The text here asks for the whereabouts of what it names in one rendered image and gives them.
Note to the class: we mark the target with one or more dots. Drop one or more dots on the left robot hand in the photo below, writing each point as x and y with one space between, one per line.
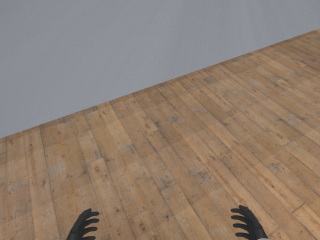
78 230

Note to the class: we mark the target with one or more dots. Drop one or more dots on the right robot hand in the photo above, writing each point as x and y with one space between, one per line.
252 226

